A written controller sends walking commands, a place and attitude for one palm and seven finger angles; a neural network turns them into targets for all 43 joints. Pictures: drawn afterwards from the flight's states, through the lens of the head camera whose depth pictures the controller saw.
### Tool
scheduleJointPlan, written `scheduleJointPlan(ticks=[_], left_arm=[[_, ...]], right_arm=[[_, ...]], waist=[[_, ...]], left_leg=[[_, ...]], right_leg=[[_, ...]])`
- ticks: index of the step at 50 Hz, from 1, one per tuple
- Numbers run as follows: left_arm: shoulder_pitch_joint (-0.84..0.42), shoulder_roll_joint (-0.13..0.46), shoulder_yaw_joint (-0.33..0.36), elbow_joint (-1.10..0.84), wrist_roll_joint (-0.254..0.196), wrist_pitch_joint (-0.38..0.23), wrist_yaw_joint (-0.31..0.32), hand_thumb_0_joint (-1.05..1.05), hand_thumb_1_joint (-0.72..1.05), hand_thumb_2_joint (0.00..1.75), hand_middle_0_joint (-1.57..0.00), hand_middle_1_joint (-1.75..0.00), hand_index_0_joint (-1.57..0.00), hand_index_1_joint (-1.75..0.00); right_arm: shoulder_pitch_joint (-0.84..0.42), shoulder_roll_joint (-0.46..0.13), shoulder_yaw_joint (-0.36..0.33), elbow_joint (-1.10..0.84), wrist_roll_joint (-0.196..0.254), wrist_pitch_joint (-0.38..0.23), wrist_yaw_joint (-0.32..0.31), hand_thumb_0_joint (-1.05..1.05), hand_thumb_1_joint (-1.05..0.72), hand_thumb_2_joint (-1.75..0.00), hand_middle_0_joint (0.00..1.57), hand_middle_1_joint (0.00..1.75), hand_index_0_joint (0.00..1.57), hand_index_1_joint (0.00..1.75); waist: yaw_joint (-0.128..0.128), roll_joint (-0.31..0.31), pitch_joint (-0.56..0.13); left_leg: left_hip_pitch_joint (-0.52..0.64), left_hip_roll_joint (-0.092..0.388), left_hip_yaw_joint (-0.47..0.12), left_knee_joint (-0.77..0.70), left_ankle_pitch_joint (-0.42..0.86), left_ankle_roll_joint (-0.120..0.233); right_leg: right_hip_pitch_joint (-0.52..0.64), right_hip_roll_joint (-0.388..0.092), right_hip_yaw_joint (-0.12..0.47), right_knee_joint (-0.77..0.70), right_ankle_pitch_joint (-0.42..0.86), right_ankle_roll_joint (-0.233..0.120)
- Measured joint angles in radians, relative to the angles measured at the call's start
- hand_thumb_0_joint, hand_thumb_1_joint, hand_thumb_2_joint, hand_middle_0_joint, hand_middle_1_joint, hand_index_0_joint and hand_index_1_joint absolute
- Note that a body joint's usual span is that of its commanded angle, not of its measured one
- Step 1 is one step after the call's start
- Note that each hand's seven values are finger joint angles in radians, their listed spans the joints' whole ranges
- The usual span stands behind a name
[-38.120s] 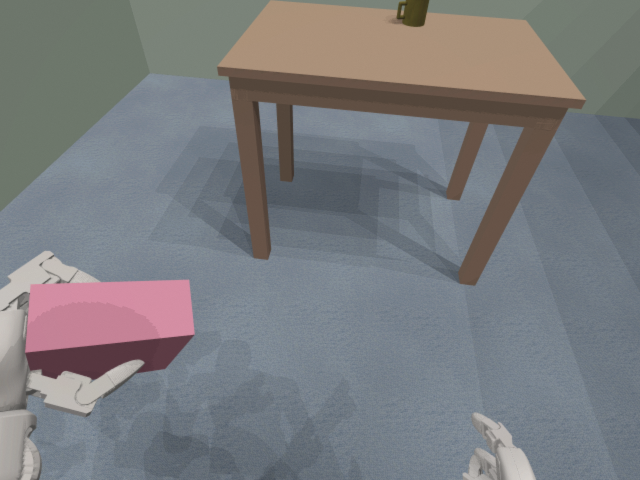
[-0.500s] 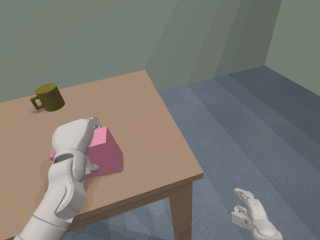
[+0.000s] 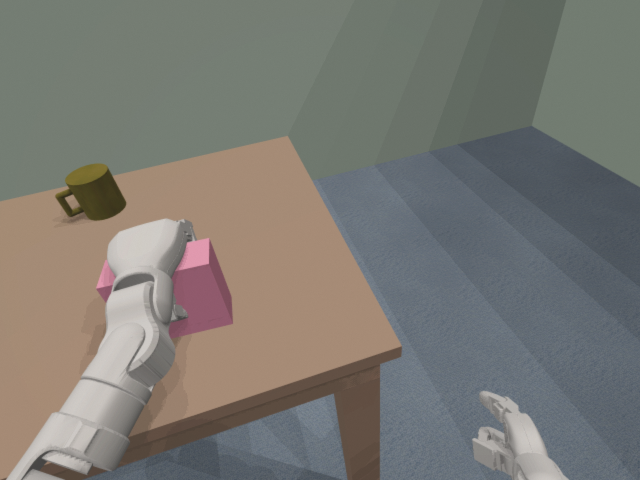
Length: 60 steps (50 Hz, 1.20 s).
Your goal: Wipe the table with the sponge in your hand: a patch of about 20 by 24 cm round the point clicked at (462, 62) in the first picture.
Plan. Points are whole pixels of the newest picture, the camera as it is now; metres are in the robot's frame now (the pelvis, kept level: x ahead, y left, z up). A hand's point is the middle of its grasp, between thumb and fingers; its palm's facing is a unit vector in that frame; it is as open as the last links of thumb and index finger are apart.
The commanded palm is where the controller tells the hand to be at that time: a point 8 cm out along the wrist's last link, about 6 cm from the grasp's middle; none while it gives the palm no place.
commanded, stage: wipe forward along the middle lane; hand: left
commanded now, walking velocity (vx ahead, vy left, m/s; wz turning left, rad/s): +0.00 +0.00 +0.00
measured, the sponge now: (177, 303) +0.32 +0.24 +0.08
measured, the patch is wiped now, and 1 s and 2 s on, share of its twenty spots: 1.00 1.00 1.00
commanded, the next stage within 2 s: slide back across to the first lane in 0.80 s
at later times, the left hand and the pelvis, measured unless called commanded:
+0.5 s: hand (168, 253) +0.37 +0.26 +0.13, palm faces -0.02 -0.03 -1.00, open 9.8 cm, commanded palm +0.35 +0.28 +0.15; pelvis +0.00 +0.00 +0.00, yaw +0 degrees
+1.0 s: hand (162, 231) +0.41 +0.29 +0.13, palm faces -0.06 -0.01 -1.00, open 9.8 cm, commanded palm +0.39 +0.30 +0.17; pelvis +0.00 +0.01 +0.00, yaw -1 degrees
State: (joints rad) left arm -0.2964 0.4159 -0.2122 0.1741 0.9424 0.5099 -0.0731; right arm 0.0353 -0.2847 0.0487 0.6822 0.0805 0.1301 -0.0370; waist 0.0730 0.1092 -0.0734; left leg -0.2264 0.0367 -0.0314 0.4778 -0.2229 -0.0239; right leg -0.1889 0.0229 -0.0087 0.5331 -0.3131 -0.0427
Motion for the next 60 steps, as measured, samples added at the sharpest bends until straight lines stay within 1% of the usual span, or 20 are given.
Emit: scheduleJointPlan(ticks=[5, 10, 17, 25, 33, 40, 44, 48, 52, 60], left_arm=[[-0.052, 0.007, 0.022, 0.079, -0.001, -0.048, -0.003, -0.01, -0.52, 1.09, -0.76, -1.38, -0.81, -1.32], [-0.090, 0.019, 0.046, 0.146, 0.001, -0.090, 0.000, 0.00, -0.53, 1.10, -0.76, -1.38, -0.81, -1.32], [-0.163, 0.027, 0.055, 0.258, 0.009, -0.134, 0.007, 0.01, -0.55, 1.12, -0.77, -1.36, -0.81, -1.33], [-0.221, 0.049, 0.087, 0.367, 0.007, -0.190, 0.021, 0.01, -0.56, 1.13, -0.78, -1.36, -0.82, -1.33], [-0.298, 0.082, 0.114, 0.495, 0.011, -0.244, 0.036, 0.01, -0.55, 1.13, -0.77, -1.37, -0.81, -1.34], [-0.388, 0.097, 0.114, 0.611, 0.029, -0.281, 0.034, 0.02, -0.55, 1.13, -0.77, -1.37, -0.80, -1.35], [-0.420, 0.107, 0.124, 0.657, 0.037, -0.305, 0.044, 0.02, -0.55, 1.13, -0.77, -1.36, -0.81, -1.35], [-0.417, 0.116, 0.142, 0.664, 0.041, -0.319, 0.058, 0.02, -0.55, 1.13, -0.77, -1.36, -0.81, -1.35], [-0.379, 0.119, 0.160, 0.626, 0.035, -0.321, 0.068, 0.02, -0.55, 1.13, -0.77, -1.37, -0.81, -1.35], [-0.288, 0.117, 0.180, 0.504, 0.016, -0.290, 0.079, 0.01, -0.54, 1.13, -0.76, -1.38, -0.79, -1.37]], right_arm=[[0.023, -0.004, -0.003, 0.009, -0.001, -0.004, -0.006, 0.01, -0.91, -0.90, 0.20, 0.30, 0.20, 0.29], [0.049, -0.007, -0.009, 0.012, 0.000, -0.003, -0.006, 0.01, -0.91, -0.90, 0.20, 0.30, 0.20, 0.29], [0.082, -0.013, -0.018, 0.024, 0.002, 0.000, -0.011, 0.01, -0.91, -0.90, 0.20, 0.30, 0.20, 0.29], [0.108, -0.011, -0.023, 0.028, 0.003, 0.007, -0.012, 0.01, -0.91, -0.90, 0.20, 0.30, 0.20, 0.29], [0.128, -0.011, -0.025, 0.034, 0.005, 0.007, -0.018, 0.01, -0.91, -0.90, 0.20, 0.30, 0.20, 0.29], [0.156, -0.017, -0.032, 0.041, 0.007, 0.000, -0.020, 0.01, -0.91, -0.90, 0.20, 0.30, 0.20, 0.29], [0.169, -0.015, -0.036, 0.049, 0.005, -0.001, -0.018, 0.01, -0.91, -0.90, 0.20, 0.30, 0.20, 0.29], [0.181, -0.013, -0.041, 0.049, 0.004, 0.009, -0.012, 0.01, -0.91, -0.90, 0.20, 0.30, 0.20, 0.29], [0.187, -0.013, -0.046, 0.045, 0.004, 0.023, -0.007, 0.01, -0.91, -0.90, 0.20, 0.30, 0.20, 0.29], [0.159, -0.010, -0.042, 0.033, 0.006, 0.034, -0.002, 0.01, -0.91, -0.90, 0.20, 0.30, 0.20, 0.29]], waist=[[-0.004, -0.006, -0.001], [-0.013, -0.009, -0.005], [-0.023, -0.012, -0.011], [-0.041, -0.015, -0.017], [-0.061, -0.025, -0.015], [-0.070, -0.028, -0.016], [-0.076, -0.030, -0.020], [-0.081, -0.030, -0.025], [-0.084, -0.027, -0.025], [-0.082, -0.028, -0.011]], left_leg=[[-0.014, 0.002, -0.007, 0.004, -0.001, 0.004], [-0.031, 0.006, -0.010, 0.010, -0.002, 0.004], [-0.060, 0.006, -0.016, 0.020, -0.003, 0.010], [-0.086, 0.010, -0.013, 0.028, -0.002, 0.015], [-0.109, 0.014, -0.011, 0.035, -0.001, 0.018], [-0.141, 0.011, -0.014, 0.040, 0.002, 0.014], [-0.157, 0.011, -0.011, 0.043, 0.000, 0.014], [-0.161, 0.012, -0.004, 0.042, -0.003, 0.011], [-0.146, 0.010, 0.006, 0.035, -0.006, 0.008], [-0.096, -0.001, 0.020, 0.014, -0.013, 0.008]], right_leg=[[-0.009, 0.003, -0.007, -0.001, 0.000, -0.003], [-0.024, 0.007, -0.009, -0.001, 0.002, -0.006], [-0.050, 0.008, -0.014, 0.005, 0.004, -0.007], [-0.074, 0.013, -0.011, 0.008, 0.010, -0.007], [-0.096, 0.017, -0.009, 0.008, 0.017, -0.006], [-0.124, 0.014, -0.011, 0.005, 0.022, -0.002], [-0.137, 0.014, -0.007, 0.003, 0.024, 0.002], [-0.141, 0.014, 0.000, -0.006, 0.026, 0.006], [-0.126, 0.011, 0.010, -0.018, 0.027, 0.013], [-0.075, -0.002, 0.024, -0.046, 0.026, 0.028]])
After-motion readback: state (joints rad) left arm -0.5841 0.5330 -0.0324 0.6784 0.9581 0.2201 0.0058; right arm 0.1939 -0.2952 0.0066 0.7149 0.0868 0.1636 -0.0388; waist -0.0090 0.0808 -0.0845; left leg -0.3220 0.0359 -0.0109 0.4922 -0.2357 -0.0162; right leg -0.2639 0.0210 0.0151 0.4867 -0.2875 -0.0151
